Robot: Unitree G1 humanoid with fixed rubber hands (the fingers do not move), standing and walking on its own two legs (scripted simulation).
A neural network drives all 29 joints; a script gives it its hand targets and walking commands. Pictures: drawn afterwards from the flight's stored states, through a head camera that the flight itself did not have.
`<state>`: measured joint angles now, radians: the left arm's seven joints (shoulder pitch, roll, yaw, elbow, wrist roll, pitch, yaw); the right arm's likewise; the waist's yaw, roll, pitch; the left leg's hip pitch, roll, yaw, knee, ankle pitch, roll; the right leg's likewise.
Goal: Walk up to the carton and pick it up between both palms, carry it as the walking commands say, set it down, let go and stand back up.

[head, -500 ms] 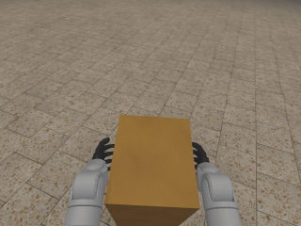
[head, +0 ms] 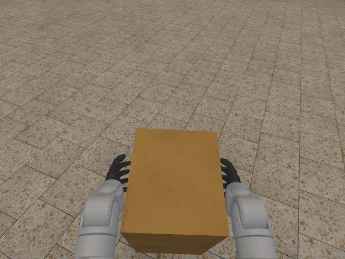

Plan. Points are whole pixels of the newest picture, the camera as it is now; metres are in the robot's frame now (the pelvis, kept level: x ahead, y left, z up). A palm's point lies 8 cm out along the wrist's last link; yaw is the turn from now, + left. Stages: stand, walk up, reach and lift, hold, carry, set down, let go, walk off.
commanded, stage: carry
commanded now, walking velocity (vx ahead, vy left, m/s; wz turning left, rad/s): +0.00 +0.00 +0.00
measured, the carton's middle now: (172, 198) +0.28 +0.00 -0.02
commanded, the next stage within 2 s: none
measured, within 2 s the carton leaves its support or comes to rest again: neither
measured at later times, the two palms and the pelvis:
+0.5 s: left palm (120, 207) +0.24 +0.12 +0.01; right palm (240, 215) +0.23 -0.15 +0.01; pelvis -0.04 +0.00 -0.02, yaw -2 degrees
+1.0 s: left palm (120, 235) +0.17 +0.11 +0.05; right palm (259, 234) +0.18 -0.17 +0.04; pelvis -0.11 -0.03 +0.00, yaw +1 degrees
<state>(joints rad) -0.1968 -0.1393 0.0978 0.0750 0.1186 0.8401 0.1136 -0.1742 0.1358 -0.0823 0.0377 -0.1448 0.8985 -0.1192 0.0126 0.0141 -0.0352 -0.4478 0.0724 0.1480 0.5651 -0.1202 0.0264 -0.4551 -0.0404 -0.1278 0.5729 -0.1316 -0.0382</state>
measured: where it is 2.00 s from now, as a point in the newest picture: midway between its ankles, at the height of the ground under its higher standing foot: outside the picture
